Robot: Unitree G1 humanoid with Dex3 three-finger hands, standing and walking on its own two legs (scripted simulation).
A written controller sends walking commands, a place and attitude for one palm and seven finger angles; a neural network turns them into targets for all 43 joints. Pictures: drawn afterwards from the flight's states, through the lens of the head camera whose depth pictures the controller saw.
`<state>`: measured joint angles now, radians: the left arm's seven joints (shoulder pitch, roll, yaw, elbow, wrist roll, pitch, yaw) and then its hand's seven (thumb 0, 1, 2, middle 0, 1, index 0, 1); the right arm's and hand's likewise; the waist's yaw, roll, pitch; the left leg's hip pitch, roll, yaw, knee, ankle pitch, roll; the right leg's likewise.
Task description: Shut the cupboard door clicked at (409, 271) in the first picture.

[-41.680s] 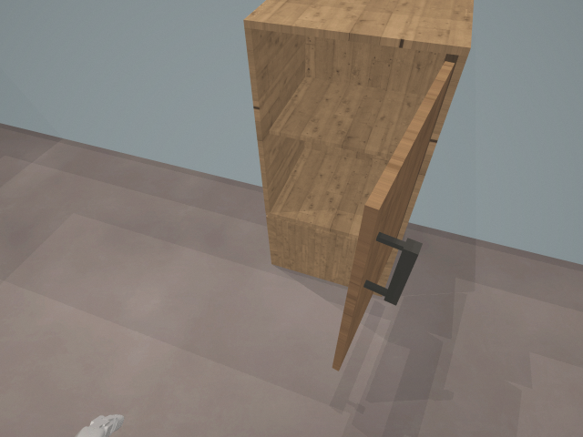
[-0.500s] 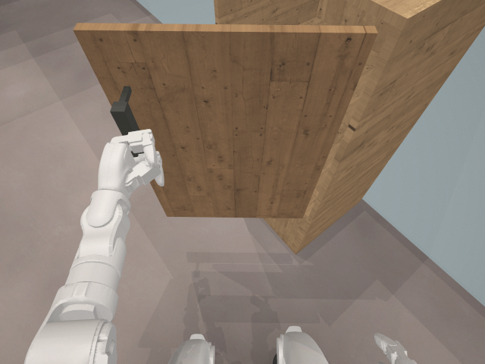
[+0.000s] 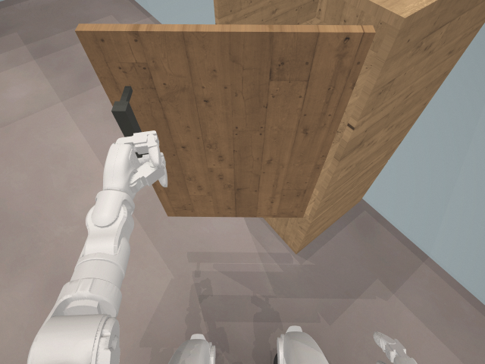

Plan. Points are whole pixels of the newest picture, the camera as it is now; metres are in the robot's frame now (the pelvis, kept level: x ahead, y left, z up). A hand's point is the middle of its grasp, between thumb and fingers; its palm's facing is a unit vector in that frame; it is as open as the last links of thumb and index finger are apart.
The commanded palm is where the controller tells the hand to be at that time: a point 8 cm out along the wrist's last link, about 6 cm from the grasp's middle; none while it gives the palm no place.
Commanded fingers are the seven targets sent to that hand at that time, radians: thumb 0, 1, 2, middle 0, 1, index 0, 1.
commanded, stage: push the door shut along its arc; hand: left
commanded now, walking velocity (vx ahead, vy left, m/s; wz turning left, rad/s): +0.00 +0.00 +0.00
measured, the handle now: (137, 129) +0.51 +0.20 +0.06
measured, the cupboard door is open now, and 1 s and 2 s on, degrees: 51 38 23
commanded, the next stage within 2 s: pull the fist back off the door in 1.66 s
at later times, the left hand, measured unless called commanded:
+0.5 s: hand (164, 139) +0.48 +0.14 +0.07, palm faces -0.19 -0.98 -0.03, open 3.1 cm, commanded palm +0.47 +0.19 +0.07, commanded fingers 0.00 0.90 0.90 -1.30 -1.50 -1.30 -1.50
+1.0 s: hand (188, 112) +0.54 +0.10 +0.07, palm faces -0.32 -0.95 -0.02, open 3.1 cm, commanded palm +0.54 +0.16 +0.07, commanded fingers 0.00 0.90 0.90 -1.30 -1.50 -1.30 -1.50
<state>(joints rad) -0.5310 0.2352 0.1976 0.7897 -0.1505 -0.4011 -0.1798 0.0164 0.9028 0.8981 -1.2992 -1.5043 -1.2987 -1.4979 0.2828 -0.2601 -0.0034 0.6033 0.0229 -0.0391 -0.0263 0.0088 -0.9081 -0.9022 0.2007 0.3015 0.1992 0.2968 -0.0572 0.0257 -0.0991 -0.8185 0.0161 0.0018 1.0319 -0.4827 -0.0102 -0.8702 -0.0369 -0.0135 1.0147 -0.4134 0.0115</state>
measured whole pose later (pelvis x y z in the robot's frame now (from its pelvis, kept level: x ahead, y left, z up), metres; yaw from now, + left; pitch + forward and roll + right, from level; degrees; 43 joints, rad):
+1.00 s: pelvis -0.01 +0.01 -0.03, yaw -2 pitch +25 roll -2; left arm -1.13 0.52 0.31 1.22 -0.08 -0.29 -0.41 0.02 0.90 0.90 -1.30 -1.50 -1.30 -1.50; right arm 0.38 -0.28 0.03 0.63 0.00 -0.04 -0.01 0.01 -0.91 -0.90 0.20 0.30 0.20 0.30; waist -0.22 0.05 -0.09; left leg -1.11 0.04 -0.01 1.20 -0.52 0.00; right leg -1.14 -0.01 -0.02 1.12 -0.41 0.02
